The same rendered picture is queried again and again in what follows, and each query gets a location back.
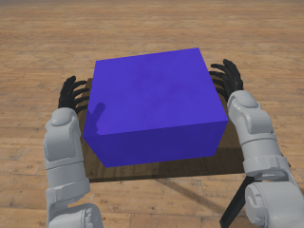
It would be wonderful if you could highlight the carton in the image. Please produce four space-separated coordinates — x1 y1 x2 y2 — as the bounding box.
83 47 229 168

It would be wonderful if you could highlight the robot right hand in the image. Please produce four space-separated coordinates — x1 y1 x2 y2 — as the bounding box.
209 59 244 103

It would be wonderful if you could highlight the right robot upper arm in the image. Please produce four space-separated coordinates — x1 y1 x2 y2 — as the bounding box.
245 181 304 228

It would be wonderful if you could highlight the robot left forearm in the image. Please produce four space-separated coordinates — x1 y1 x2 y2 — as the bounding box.
43 107 91 228

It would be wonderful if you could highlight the table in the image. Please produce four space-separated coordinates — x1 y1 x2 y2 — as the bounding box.
77 72 291 228

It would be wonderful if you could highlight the left robot upper arm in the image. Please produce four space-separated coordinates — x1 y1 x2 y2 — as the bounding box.
48 202 104 228

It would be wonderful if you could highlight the robot left hand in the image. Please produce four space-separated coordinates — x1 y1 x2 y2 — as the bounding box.
58 75 89 114

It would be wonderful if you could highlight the robot right forearm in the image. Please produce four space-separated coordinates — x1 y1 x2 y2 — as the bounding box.
227 90 304 199

